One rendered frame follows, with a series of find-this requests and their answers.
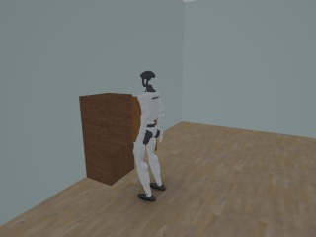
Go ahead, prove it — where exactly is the robot left hand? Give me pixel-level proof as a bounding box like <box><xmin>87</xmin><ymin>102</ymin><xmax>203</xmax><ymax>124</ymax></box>
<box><xmin>133</xmin><ymin>140</ymin><xmax>143</xmax><ymax>158</ymax></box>

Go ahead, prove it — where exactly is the right robot forearm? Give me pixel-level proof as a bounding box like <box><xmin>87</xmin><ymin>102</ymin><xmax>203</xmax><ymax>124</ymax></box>
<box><xmin>157</xmin><ymin>112</ymin><xmax>165</xmax><ymax>130</ymax></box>

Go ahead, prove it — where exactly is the robot right hand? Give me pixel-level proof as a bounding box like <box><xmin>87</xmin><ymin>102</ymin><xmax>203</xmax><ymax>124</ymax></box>
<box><xmin>157</xmin><ymin>129</ymin><xmax>164</xmax><ymax>143</ymax></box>

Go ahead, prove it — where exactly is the robot left upper arm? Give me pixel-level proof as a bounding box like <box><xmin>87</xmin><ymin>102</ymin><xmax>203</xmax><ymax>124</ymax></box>
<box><xmin>137</xmin><ymin>92</ymin><xmax>150</xmax><ymax>120</ymax></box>

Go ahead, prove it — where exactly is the robot torso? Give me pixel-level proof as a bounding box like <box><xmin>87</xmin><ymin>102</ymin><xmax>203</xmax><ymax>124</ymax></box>
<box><xmin>141</xmin><ymin>90</ymin><xmax>159</xmax><ymax>139</ymax></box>

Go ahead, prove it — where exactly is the robot right upper arm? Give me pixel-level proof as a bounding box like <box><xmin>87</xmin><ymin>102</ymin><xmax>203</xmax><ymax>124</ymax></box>
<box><xmin>156</xmin><ymin>90</ymin><xmax>165</xmax><ymax>115</ymax></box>

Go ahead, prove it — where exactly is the cupboard door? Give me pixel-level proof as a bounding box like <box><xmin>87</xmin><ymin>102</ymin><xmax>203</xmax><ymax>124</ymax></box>
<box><xmin>131</xmin><ymin>96</ymin><xmax>157</xmax><ymax>151</ymax></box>

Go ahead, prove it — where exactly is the left robot forearm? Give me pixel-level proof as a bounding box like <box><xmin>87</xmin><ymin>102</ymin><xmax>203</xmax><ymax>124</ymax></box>
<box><xmin>137</xmin><ymin>114</ymin><xmax>148</xmax><ymax>141</ymax></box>

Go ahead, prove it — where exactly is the right robot shin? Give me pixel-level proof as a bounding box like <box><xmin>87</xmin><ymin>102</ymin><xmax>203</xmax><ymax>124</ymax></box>
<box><xmin>148</xmin><ymin>155</ymin><xmax>162</xmax><ymax>186</ymax></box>

